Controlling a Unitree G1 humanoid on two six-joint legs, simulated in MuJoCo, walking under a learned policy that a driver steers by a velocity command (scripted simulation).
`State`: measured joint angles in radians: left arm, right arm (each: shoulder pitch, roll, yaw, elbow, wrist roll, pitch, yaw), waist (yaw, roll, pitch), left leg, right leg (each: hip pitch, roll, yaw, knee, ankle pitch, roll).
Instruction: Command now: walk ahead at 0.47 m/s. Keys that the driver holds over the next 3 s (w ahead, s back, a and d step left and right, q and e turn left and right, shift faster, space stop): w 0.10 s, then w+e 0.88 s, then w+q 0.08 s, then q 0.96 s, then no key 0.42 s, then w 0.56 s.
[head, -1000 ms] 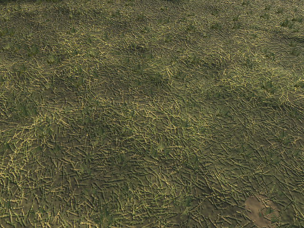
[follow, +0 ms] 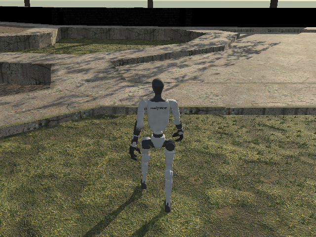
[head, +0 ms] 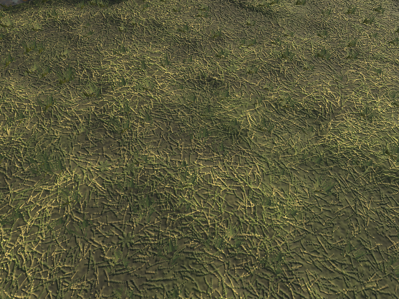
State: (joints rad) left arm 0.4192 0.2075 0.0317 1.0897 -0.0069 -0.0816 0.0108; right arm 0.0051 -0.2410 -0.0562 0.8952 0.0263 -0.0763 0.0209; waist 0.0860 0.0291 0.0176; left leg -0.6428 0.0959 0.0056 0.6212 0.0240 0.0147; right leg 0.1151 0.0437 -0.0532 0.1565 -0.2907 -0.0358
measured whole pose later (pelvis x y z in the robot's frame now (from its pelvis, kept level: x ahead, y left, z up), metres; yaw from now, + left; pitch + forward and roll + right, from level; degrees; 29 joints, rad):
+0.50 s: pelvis +0.28 +0.05 +0.00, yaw -10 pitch +0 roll +2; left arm 0.13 0.25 0.08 0.93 -0.02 -0.05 -0.01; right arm 0.32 -0.23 -0.06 1.02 -0.02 -0.11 -0.02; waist -0.05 -0.03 0.01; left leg 0.02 -0.05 0.22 0.20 -0.23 0.04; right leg -0.71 -0.12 0.06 0.81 0.05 -0.04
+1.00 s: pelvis +0.56 -0.06 +0.01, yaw -27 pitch +2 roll +0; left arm 0.31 0.25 0.08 0.82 -0.02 -0.06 0.00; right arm 0.03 -0.29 -0.07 0.79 -0.01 -0.11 -0.01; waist 0.05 0.03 0.03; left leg -0.66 0.10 -0.10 0.71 -0.04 -0.05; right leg -0.15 0.11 0.10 0.33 -0.21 -0.10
